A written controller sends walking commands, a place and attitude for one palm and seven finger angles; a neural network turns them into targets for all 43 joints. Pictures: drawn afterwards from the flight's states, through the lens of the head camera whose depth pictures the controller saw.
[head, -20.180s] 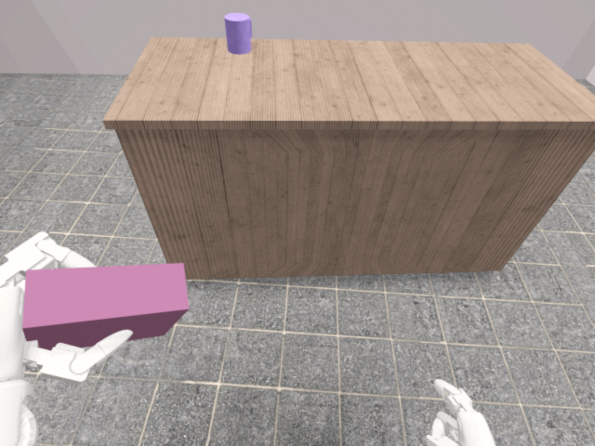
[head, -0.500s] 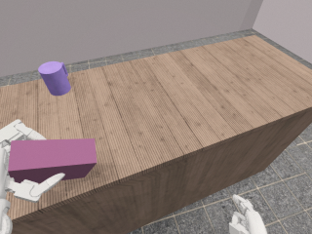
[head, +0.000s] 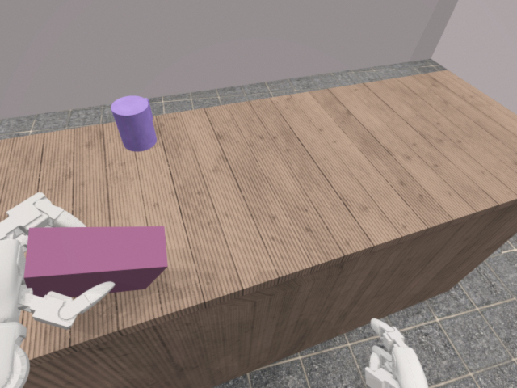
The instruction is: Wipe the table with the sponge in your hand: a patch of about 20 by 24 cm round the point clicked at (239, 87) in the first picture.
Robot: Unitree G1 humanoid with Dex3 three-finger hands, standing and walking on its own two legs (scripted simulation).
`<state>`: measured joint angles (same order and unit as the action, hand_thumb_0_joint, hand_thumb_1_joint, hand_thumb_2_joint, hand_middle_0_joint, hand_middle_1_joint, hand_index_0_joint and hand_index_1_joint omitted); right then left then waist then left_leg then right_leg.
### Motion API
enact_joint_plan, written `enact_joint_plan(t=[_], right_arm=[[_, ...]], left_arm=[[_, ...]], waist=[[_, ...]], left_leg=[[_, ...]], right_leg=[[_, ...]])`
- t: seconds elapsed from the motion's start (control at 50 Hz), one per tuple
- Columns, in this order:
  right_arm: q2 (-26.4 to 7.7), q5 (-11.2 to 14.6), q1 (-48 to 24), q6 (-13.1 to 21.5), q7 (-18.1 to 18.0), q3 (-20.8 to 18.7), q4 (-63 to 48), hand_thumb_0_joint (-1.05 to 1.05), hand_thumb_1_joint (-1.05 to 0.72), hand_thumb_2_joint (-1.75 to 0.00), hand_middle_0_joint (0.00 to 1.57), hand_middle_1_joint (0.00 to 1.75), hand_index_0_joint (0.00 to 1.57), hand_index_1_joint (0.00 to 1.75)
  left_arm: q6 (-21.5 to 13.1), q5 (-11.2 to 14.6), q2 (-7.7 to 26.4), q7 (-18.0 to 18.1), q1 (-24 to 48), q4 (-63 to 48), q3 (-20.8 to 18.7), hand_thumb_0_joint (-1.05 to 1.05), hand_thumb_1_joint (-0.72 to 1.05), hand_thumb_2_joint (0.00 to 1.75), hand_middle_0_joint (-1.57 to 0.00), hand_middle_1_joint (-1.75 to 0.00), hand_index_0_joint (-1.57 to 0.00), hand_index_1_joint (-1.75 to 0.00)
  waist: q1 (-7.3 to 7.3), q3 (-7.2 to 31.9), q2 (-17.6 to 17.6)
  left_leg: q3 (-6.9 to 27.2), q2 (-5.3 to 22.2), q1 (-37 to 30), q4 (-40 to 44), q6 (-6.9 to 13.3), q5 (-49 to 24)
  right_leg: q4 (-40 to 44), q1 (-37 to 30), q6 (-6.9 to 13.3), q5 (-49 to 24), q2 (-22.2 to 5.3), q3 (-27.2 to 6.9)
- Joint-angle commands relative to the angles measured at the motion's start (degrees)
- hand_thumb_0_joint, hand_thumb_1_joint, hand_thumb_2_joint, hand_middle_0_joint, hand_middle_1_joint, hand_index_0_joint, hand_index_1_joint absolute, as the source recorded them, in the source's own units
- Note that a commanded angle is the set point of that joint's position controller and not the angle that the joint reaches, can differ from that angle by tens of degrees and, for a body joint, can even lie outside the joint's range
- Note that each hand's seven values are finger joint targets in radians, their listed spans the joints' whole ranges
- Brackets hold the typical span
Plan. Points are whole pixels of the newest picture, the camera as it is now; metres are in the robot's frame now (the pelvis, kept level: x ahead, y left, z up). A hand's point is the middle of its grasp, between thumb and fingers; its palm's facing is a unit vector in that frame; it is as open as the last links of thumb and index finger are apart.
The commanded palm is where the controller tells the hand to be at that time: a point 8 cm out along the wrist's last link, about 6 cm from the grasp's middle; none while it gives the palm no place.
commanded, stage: come to a stop and stand still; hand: left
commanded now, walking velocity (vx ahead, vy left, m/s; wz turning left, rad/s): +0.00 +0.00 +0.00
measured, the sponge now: (118, 262) +0.23 +0.20 +0.13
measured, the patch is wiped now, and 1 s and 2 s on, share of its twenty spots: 0.00 0.00 0.00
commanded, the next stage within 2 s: look again from close up in 0.34 s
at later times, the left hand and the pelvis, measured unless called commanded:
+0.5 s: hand (44, 232) +0.24 +0.27 +0.17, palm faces +0.38 -0.77 -0.51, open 9.5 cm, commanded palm +0.16 +0.29 +0.17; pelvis +0.00 +0.00 +0.00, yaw +1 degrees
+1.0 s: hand (25, 210) +0.25 +0.29 +0.19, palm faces +0.48 -0.79 -0.37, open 9.5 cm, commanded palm +0.16 +0.29 +0.17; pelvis +0.00 +0.01 -0.01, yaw -1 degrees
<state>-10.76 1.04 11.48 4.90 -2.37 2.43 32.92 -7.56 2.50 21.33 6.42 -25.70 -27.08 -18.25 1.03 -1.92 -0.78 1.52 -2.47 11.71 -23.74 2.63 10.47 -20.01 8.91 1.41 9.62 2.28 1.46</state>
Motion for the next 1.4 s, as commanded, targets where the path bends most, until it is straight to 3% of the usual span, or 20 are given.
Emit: enact_joint_plan(t=[0.0,0.4,0.42,0.44,0.46,0.5,0.58,0.66,0.7,0.82,0.84,0.86,0.88,0.9,0.94,1.0,1.08,1.2,1.32,1.38], right_arm=[[-7.9,0.4,-5.9,3.7,-0.7,-3.6,-9.1,0.0,-0.9,-0.9,0.2,0.3,0.2,0.3],[-8.2,0.5,-5.0,4.1,-0.6,-4.2,-8.4,0.0,-0.9,-0.9,0.2,0.3,0.2,0.3],[-10.7,-2.8,2.6,6.9,-0.3,-3.3,-8.3,0.0,-0.9,-0.9,0.2,0.3,0.2,0.3],[-3.0,-0.5,-3.3,6.6,0.0,-0.7,-5.8,0.0,-0.9,-0.9,0.2,0.3,0.2,0.3],[-7.1,-1.2,-2.9,7.4,-0.3,-4.4,-7.1,0.0,-0.9,-0.9,0.2,0.3,0.2,0.3],[-8.1,0.6,-3.2,7.8,1.6,-4.8,-7.5,0.0,-0.9,-0.9,0.2,0.3,0.2,0.3],[-8.6,0.1,-4.2,7.8,3.3,-4.6,-8.6,0.0,-0.9,-0.9,0.2,0.3,0.2,0.3],[-8.5,-0.2,-5.5,7.4,1.8,-4.3,-9.0,0.0,-0.9,-0.9,0.2,0.3,0.2,0.3],[-8.7,-0.1,-7.1,6.9,0.7,-4.1,-8.8,0.0,-0.9,-0.9,0.2,0.3,0.2,0.3],[-7.6,-0.2,-6.1,7.2,-0.1,-3.4,-8.4,0.0,-0.9,-0.9,0.2,0.3,0.2,0.3],[-9.9,-3.7,5.9,9.6,0.7,-3.4,-5.7,0.0,-0.9,-0.9,0.2,0.3,0.2,0.3],[-3.4,-1.6,-3.0,9.2,1.1,-1.2,-5.0,0.0,-0.9,-0.9,0.2,0.3,0.2,0.3],[-7.7,-1.0,-3.2,9.7,1.2,-4.3,-7.9,0.0,-0.9,-0.9,0.2,0.3,0.2,0.3],[-7.7,0.2,-2.8,9.9,2.6,-4.5,-7.2,0.0,-0.9,-0.9,0.2,0.3,0.2,0.3],[-9.1,-0.1,-2.0,9.1,3.7,-5.6,-7.8,0.0,-0.9,-0.9,0.2,0.3,0.2,0.3],[-8.2,0.5,-5.0,7.8,4.3,-5.0,-8.7,0.0,-0.9,-0.9,0.2,0.3,0.2,0.3],[-8.0,0.0,-6.1,5.6,1.4,-4.8,-10.1,0.0,-0.9,-0.9,0.2,0.3,0.2,0.3],[-7.8,0.0,-7.3,6.3,-0.3,-3.6,-10.4,0.0,-0.9,-0.9,0.2,0.3,0.2,0.3],[-8.2,-0.3,-4.7,8.9,0.9,-3.6,-7.9,0.0,-0.9,-0.9,0.2,0.3,0.2,0.3],[-8.5,-0.4,-4.1,8.4,1.2,-4.3,-7.7,0.0,-0.9,-0.9,0.2,0.3,0.2,0.3]], left_arm=[[-4.9,0.5,9.8,1.1,4.5,-14.0,-6.8,0.0,0.1,1.3,-1.2,-1.6,-1.2,-1.6],[-5.5,0.7,9.9,1.0,2.9,-13.4,-7.6,0.0,0.1,1.3,-1.2,-1.6,-1.2,-1.6],[-12.3,-9.2,55.8,0.8,64.1,-26.0,-40.2,0.0,0.1,1.3,-1.2,-1.6,-1.2,-1.6],[-10.1,-2.8,20.5,-1.7,31.4,7.9,-18.2,0.0,0.1,1.3,-1.2,-1.6,-1.2,-1.6],[-10.2,-0.9,17.7,-1.8,15.1,5.8,-16.3,0.0,0.1,1.3,-1.2,-1.6,-1.2,-1.6],[-10.2,1.5,5.9,-2.8,9.0,2.3,-5.9,0.0,0.1,1.3,-1.2,-1.6,-1.2,-1.6],[-10.8,1.0,6.4,-2.3,3.2,-10.7,-2.9,0.0,0.1,1.3,-1.2,-1.6,-1.2,-1.6],[-10.4,1.0,11.7,-0.5,4.3,-10.1,-9.5,0.0,0.1,1.3,-1.2,-1.6,-1.2,-1.6],[-10.8,0.9,16.9,0.4,8.3,-12.3,-14.8,0.0,0.1,1.3,-1.2,-1.6,-1.2,-1.6],[-11.5,1.4,11.5,-0.4,12.3,-12.6,-9.5,0.0,0.1,1.3,-1.2,-1.6,-1.2,-1.6],[-17.7,-8.6,58.1,-0.4,66.0,-29.0,-41.4,0.0,0.1,1.3,-1.2,-1.6,-1.2,-1.6],[-14.1,-2.6,17.8,-2.8,32.1,5.5,-15.0,0.0,0.1,1.3,-1.2,-1.6,-1.2,-1.6],[-13.6,-0.4,13.5,-2.4,17.5,-0.8,-11.3,0.0,0.1,1.3,-1.2,-1.6,-1.2,-1.6],[-11.7,0.7,2.3,-2.5,12.5,3.1,-3.1,0.0,0.1,1.3,-1.2,-1.6,-1.2,-1.6],[-11.5,0.4,4.8,-2.6,10.2,-8.1,-2.7,0.0,0.1,1.3,-1.2,-1.6,-1.2,-1.6],[-9.6,1.0,4.9,-1.4,-2.0,-7.9,-4.4,0.0,0.1,1.3,-1.2,-1.6,-1.2,-1.6],[-9.2,1.5,12.1,-0.3,1.1,-6.9,-13.2,0.0,0.1,1.3,-1.2,-1.6,-1.2,-1.6],[-11.3,0.3,13.5,-0.4,13.8,-14.2,-12.6,0.0,0.1,1.3,-1.2,-1.6,-1.2,-1.6],[-11.3,-1.0,5.0,-0.5,12.1,-11.7,-3.0,0.0,0.1,1.3,-1.2,-1.6,-1.2,-1.6],[-10.5,-1.4,6.2,-0.1,9.8,-9.3,-4.4,0.0,0.1,1.3,-1.2,-1.6,-1.2,-1.6]], waist=[[-0.37,6.3,6.6],[-0.45,7.6,5.9],[0.29,-2.0,-2.6],[-0.33,10.4,-3.7],[2.55,7.6,-1.2],[0.7,13.2,9.6],[1.5,11.1,4.8],[1.18,7.6,-4.5],[0.7,6.8,-1.4],[0.23,7.9,8.8],[1.29,-0.6,5.5],[-0.15,10.8,7.0],[2.32,8.7,10.3],[0.35,12.9,15.2],[0.73,14.5,14.8],[1.64,12.9,3.5],[0.92,8.4,-8.4],[0.3,6.0,11.4],[0.23,6.8,8.5],[0.42,6.3,4.5]], left_leg=[[9.4,8.7,2.6,9.2,-0.9,3.5],[8.2,8.2,0.0,6.7,-3.3,-6.1],[3.8,8.0,10.9,-1.8,0.9,-8.8],[4.2,4.8,-1.0,-1.3,0.3,-11.4],[4.7,5.3,-1.2,-1.1,-1.5,-9.6],[3.7,5.1,-4.1,0.3,-1.1,-10.1],[4.8,6.3,1.8,2.3,-0.7,-6.1],[4.7,5.3,3.5,2.1,-1.1,-0.8],[5.1,5.0,2.4,1.7,-0.8,-0.7],[5.4,5.3,1.3,1.9,-0.4,-2.6],[1.7,5.4,7.3,-2.8,-0.2,-9.3],[4.0,3.2,-1.0,-0.9,-0.5,-13.8],[3.8,4.6,-1.8,-3.2,-1.5,-14.7],[2.3,4.8,-5.4,-3.9,-1.7,-17.3],[4.3,7.2,-4.2,-1.6,-1.4,-19.9],[4.7,8.1,-0.5,1.5,-1.1,-14.9],[6.4,7.4,4.8,4.3,-1.9,-3.1],[7.8,8.0,7.7,8.6,-0.1,9.9],[7.8,7.1,3.4,7.5,-1.7,4.8],[7.1,6.8,3.7,6.6,-2.5,1.7]], right_leg=[[1.1,-4.7,0.2,-1.5,-4.6,-4.1],[0.1,-4.2,0.4,-4.6,-4.9,-3.1],[2.8,4.0,-2.7,-2.8,-6.4,-5.3],[1.6,6.0,0.7,1.9,-8.1,-4.8],[4.0,2.4,1.4,-4.8,-7.1,-10.8],[-1.7,-1.6,1.4,-5.1,-6.7,-8.3],[-1.9,-3.7,-0.3,-2.9,-5.7,-6.0],[0.5,-1.3,-0.1,0.7,-6.0,-6.1],[0.8,0.5,0.2,1.3,-6.0,-6.9],[0.0,-2.2,0.3,-3.7,-5.9,-6.2],[4.5,7.8,-3.5,-8.4,-4.9,-8.3],[-0.6,3.3,1.3,-6.5,-7.2,-7.2],[1.0,-0.5,0.5,-12.6,-7.3,-11.8],[-2.8,-2.9,1.4,-14.0,-7.0,-10.3],[-5.4,-3.3,0.5,-10.1,-5.9,-6.6],[-6.2,-4.1,-0.4,-6.7,-4.2,-3.6],[-3.2,-3.1,-0.9,-1.0,-5.0,-3.0],[-6.0,-4.4,-0.7,2.0,-3.9,-3.0],[-3.2,-3.1,-0.2,0.1,-3.5,-2.7],[-2.2,-3.6,-0.2,-1.2,-3.9,-3.4]])
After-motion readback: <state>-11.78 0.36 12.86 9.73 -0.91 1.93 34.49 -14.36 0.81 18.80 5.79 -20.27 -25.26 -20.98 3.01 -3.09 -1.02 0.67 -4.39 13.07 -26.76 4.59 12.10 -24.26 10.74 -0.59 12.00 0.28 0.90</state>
